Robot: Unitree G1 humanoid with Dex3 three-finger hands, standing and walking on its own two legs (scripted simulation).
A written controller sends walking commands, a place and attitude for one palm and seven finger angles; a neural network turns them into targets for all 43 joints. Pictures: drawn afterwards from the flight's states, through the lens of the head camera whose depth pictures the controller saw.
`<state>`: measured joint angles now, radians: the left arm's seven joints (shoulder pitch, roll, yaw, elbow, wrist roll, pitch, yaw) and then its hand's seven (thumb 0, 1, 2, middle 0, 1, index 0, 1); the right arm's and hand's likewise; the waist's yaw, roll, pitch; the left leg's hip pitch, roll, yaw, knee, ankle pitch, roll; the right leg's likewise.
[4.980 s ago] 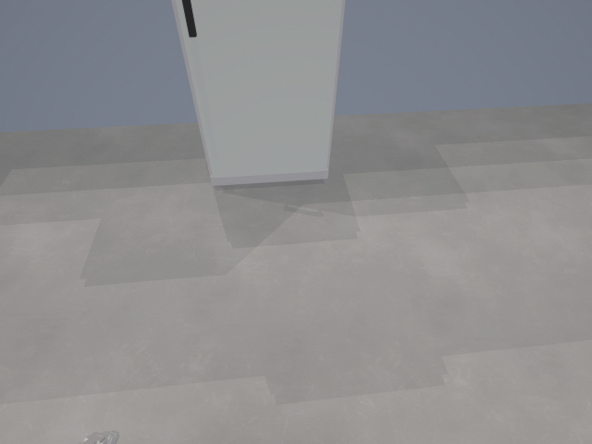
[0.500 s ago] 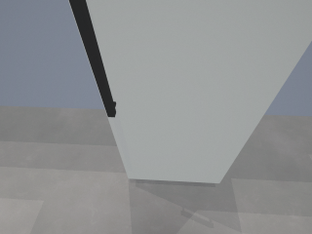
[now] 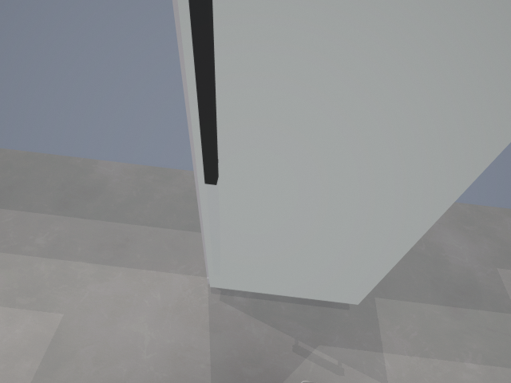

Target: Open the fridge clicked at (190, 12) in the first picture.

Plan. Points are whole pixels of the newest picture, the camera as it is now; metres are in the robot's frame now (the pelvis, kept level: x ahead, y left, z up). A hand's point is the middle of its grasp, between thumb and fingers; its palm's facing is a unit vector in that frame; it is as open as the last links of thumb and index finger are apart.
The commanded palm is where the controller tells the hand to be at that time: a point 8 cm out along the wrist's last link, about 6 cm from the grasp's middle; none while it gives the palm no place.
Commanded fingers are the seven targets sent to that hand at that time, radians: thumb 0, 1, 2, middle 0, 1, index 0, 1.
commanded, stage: come to a stop and stand still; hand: left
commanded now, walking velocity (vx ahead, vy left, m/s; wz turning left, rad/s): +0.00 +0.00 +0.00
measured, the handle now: (208, 79) +0.49 +0.12 +0.21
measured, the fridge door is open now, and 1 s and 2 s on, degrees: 0 0 0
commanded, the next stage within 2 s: look again from close up in 0.94 s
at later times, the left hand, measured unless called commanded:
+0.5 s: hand out of the picture -0.05 +0.16 -0.16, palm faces +0.02 -0.99 -0.17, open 7.4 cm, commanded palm none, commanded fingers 0.00 0.90 0.90 -0.20 -0.30 -0.20 -0.30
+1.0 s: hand out of the picture -0.02 +0.17 -0.17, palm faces +0.02 -0.98 -0.20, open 7.4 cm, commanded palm none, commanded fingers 0.00 0.90 0.90 -0.20 -0.30 -0.20 -0.30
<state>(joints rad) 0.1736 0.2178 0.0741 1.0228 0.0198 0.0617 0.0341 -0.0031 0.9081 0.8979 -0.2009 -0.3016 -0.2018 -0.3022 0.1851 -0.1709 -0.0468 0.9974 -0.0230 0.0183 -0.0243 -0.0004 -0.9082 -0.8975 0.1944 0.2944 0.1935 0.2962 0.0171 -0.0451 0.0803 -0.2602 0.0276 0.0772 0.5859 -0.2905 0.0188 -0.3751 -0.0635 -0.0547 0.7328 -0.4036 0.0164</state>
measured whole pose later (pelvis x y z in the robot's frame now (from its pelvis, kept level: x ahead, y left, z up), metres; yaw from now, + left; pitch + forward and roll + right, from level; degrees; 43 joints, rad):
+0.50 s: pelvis -0.03 +0.00 +0.01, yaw -1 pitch -2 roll +0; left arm 0.31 0.12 0.00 1.15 0.01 0.01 0.03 0.00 0.90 0.90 -0.20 -0.30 -0.20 -0.30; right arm 0.28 -0.15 -0.02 1.15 -0.01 0.01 -0.02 0.00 -0.92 -0.90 0.20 0.29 0.20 0.30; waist -0.01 0.01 0.02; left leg -0.21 0.01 0.10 0.39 -0.14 0.02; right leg -0.13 -0.01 -0.03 0.43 -0.26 0.00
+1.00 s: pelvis -0.03 +0.01 +0.00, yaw +0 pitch -1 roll -1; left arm 0.32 0.13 0.00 1.08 0.02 -0.03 0.04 0.00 0.90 0.90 -0.20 -0.30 -0.20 -0.30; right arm 0.34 -0.13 0.00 1.07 -0.03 -0.01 -0.02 0.01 -0.91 -0.90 0.20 0.29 0.19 0.30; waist -0.02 0.04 0.00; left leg -0.32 0.01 0.07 0.57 -0.24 0.04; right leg -0.20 -0.02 -0.05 0.56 -0.34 0.00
